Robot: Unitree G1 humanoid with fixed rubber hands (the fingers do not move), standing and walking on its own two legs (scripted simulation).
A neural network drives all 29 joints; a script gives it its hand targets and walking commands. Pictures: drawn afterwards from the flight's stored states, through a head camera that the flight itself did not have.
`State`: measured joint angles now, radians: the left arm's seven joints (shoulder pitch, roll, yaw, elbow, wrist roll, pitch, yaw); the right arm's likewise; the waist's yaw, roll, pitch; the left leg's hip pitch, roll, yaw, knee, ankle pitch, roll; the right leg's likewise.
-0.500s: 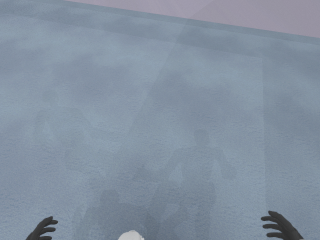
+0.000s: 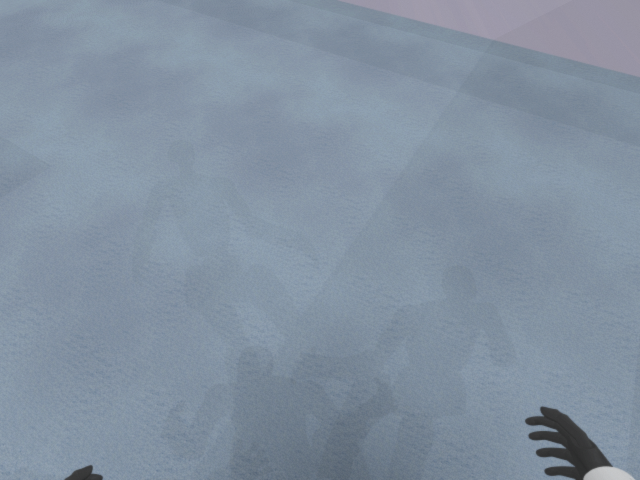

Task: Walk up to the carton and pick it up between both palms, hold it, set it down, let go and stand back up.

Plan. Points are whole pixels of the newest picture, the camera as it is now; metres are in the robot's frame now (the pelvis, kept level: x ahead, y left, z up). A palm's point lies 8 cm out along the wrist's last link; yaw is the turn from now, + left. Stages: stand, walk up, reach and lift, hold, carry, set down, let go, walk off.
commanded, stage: walk up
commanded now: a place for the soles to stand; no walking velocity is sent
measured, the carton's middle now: out of the picture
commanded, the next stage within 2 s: none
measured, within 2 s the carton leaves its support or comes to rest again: neither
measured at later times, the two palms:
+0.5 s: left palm out of the picture +0.21 +0.48 -0.07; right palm (435, 328) +0.33 -0.15 -0.06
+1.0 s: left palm out of the picture +0.23 +0.64 -0.08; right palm (293, 227) +0.54 +0.07 -0.08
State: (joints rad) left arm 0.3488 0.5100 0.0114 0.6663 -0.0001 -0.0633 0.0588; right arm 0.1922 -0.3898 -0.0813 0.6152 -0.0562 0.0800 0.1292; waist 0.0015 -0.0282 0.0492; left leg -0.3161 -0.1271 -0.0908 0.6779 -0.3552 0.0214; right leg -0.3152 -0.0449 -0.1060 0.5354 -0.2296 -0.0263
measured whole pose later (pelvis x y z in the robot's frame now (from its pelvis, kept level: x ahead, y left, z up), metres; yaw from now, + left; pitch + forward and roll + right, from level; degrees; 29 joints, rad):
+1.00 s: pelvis +0.29 +0.29 -0.02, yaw +25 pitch -3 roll -2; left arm 0.35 0.53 0.01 0.63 0.00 0.00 0.04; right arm 0.21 -0.42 -0.09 0.64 -0.05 0.07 0.14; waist -0.01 0.02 0.08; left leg -0.41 0.02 -0.11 0.75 -0.29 -0.02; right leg -0.16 -0.22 -0.17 0.83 -0.50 0.02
